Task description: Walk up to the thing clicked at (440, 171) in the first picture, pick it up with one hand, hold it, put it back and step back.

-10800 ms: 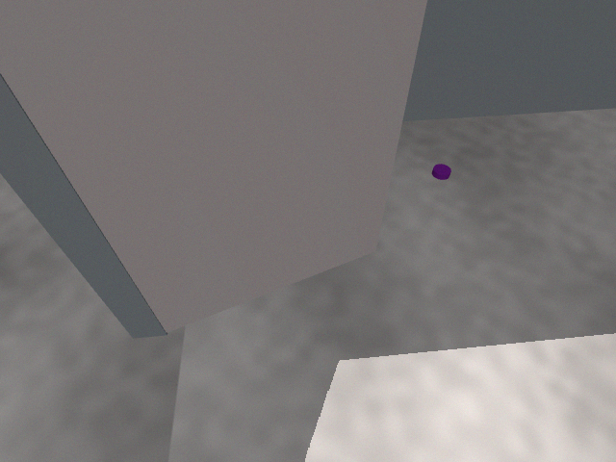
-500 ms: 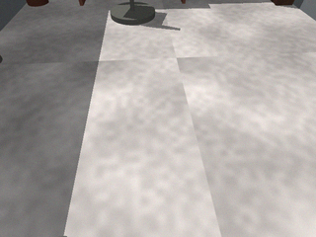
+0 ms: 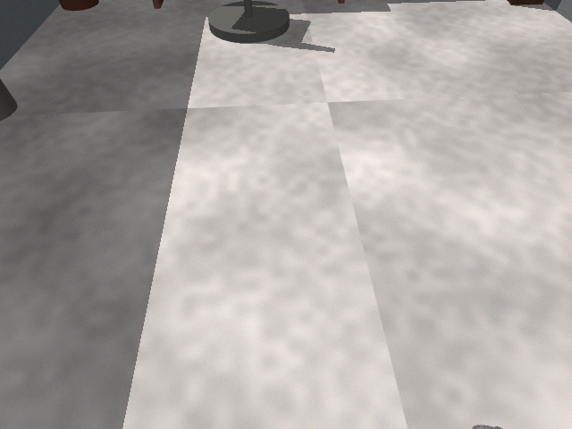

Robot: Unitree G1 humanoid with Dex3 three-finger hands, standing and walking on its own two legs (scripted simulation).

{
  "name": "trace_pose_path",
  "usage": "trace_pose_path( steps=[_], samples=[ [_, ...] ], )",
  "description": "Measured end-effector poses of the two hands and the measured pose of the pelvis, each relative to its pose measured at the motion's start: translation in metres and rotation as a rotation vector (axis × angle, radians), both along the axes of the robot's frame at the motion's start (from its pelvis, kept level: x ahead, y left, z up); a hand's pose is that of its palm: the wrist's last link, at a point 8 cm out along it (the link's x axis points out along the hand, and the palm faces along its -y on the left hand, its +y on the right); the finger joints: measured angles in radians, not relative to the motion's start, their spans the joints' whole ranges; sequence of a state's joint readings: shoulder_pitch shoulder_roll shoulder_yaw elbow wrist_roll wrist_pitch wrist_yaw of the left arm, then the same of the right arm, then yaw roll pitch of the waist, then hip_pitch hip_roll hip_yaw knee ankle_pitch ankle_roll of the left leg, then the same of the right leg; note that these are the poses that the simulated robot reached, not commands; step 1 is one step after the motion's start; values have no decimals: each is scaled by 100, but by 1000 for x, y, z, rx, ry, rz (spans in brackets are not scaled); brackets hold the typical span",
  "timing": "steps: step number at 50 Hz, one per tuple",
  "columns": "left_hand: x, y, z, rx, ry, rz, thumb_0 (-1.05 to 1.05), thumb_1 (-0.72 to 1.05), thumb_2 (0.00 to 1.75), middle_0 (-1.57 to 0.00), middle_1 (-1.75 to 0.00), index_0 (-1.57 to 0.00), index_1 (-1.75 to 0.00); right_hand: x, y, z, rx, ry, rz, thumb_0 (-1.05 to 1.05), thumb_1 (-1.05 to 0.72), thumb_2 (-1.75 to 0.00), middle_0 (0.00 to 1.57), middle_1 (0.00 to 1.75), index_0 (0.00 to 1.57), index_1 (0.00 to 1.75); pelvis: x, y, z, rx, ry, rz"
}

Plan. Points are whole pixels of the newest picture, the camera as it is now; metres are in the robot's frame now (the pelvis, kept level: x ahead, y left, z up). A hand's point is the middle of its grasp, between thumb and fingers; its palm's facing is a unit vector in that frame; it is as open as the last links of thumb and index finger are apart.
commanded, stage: stand
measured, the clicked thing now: out of the picture -0.03 +1.43 -0.77
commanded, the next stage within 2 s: walk up in 0.82 s
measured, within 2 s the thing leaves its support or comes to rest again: neither
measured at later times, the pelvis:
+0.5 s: pelvis +0.00 +0.00 +0.00, yaw +0 degrees
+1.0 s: pelvis -0.03 -0.03 -0.01, yaw +12 degrees
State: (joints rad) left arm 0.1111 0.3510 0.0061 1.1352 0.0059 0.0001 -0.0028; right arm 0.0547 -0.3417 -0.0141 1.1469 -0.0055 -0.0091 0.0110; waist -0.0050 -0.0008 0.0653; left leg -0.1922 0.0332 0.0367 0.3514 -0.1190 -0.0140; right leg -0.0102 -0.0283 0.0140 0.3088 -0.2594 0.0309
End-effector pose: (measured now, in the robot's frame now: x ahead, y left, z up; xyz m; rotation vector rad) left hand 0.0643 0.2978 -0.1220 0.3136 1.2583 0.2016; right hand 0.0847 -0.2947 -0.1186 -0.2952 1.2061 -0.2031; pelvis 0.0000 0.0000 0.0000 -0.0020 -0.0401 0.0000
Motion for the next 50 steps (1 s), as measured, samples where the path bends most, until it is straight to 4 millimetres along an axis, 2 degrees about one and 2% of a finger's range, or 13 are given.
trace_pose_path(
  steps=[10, 29, 42, 47, 50],
  samples=[
    [-5, -2, -2, -12, 4, -6, 1, 90, 90, -20, -30, -21, -30, -9, -2, 2, -9, 11, -7, 1, -91, -90, 20, 30, 21, 30, -2, 1, 0, 0, 0, 1],
    [-1, 5, 1, -4, -25, -20, 1, 90, 90, -20, -30, -21, -30, -18, 1, 2, -10, 14, -12, 1, -91, -90, 20, 30, 21, 30, -4, 5, 0, -1, -5, -2],
    [-9, 8, -1, -9, -18, -7, 1, 90, 90, -20, -30, -21, -30, -22, 2, 3, -10, 16, -11, 1, -91, -90, 20, 30, 21, 30, -8, 6, -1, -1, -4, 15],
    [-10, 13, 6, 13, -112, 88, 1, 90, 90, -20, -30, -21, -30, -31, -13, 3, -39, 104, 91, 1, -91, -90, 20, 30, 21, 30, -22, -12, -3, -3, 27, 166],
    [-26, 10, 11, 37, -147, 130, 0, 90, 90, -20, -30, -21, -30, -26, -32, 0, -69, 137, 143, 1, -90, -90, 21, 30, 21, 30, -29, -27, -7, 9, 36, 209]
  ],
)
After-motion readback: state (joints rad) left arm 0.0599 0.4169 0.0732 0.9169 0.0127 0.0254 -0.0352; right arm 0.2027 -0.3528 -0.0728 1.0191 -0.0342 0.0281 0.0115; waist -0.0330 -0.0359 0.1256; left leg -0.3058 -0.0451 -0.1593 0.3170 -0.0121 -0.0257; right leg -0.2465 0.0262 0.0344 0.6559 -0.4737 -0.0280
